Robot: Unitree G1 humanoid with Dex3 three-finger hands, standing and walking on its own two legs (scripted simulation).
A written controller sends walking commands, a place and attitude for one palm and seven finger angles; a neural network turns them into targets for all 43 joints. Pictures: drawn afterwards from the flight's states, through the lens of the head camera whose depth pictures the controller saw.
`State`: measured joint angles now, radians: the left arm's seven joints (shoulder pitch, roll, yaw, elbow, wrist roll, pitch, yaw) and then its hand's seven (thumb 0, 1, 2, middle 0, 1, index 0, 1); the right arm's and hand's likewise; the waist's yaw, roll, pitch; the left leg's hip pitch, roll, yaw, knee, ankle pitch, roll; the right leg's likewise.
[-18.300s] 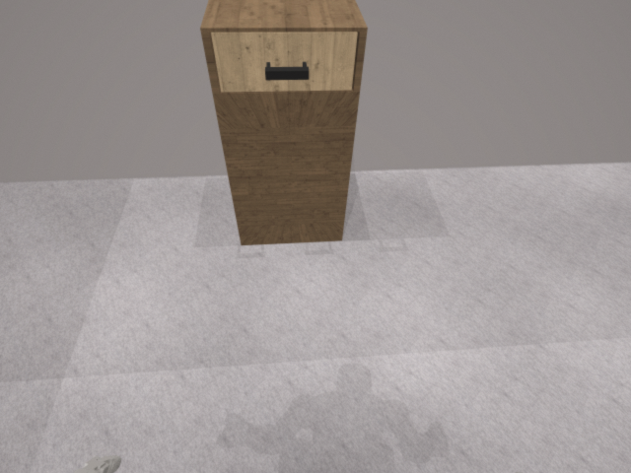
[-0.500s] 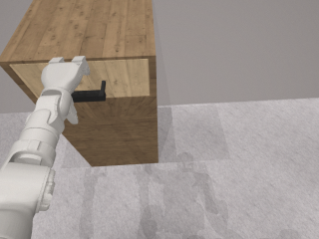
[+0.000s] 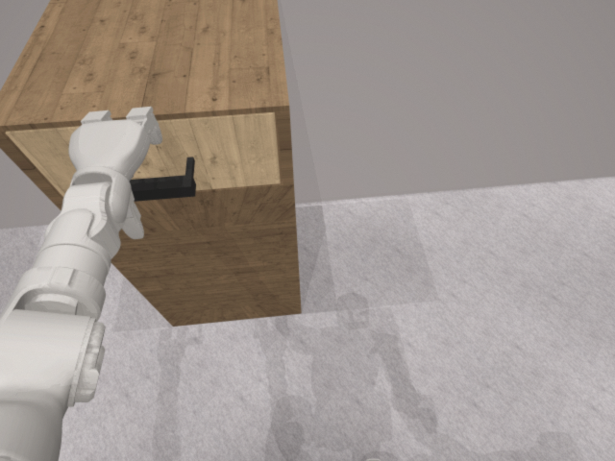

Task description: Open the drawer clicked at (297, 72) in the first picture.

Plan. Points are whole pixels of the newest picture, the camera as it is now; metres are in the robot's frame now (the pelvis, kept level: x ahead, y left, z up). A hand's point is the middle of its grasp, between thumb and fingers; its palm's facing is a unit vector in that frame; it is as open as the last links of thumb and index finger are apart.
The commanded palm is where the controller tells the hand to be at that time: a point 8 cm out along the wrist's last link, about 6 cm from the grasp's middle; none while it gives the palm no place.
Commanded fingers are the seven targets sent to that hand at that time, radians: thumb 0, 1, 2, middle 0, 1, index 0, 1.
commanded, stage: re-aim the fingers above the handle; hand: left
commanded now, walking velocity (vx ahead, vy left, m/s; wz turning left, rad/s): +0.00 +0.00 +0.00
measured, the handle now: (157, 177) +0.53 +0.22 +0.01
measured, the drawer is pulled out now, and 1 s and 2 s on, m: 0.00 0.00 0.00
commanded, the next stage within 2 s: lower the fingers behind the handle in 1.38 s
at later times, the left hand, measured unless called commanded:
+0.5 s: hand (126, 178) +0.49 +0.24 +0.07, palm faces -0.04 -0.02 -1.00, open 13.8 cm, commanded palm +0.47 +0.23 +0.13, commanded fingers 0.00 -0.50 0.30 -0.30 -1.20 -0.30 -1.20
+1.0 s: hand (126, 180) +0.48 +0.23 +0.07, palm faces -0.03 -0.02 -1.00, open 13.8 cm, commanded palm +0.46 +0.23 +0.13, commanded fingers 0.00 -0.50 0.30 -0.30 -1.20 -0.30 -1.20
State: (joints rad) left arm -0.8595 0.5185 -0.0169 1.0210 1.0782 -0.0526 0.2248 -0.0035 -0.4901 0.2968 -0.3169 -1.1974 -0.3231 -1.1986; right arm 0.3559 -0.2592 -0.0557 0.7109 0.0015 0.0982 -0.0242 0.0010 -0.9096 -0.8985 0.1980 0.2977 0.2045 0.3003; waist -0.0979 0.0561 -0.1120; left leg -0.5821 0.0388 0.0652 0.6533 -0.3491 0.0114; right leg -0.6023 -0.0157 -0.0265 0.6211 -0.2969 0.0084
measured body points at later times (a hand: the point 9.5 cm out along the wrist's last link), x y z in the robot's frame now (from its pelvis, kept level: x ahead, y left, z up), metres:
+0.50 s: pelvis +0.00 +0.01 +0.00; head +0.09 +0.00 +0.44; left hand +0.48 +0.23 +0.12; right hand +0.02 -0.27 -0.13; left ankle -0.03 +0.11 -0.72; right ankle -0.01 -0.13 -0.72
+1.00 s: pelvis +0.00 +0.00 +0.00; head +0.08 -0.01 +0.44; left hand +0.47 +0.23 +0.13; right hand +0.03 -0.27 -0.13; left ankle -0.03 +0.11 -0.72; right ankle -0.01 -0.13 -0.72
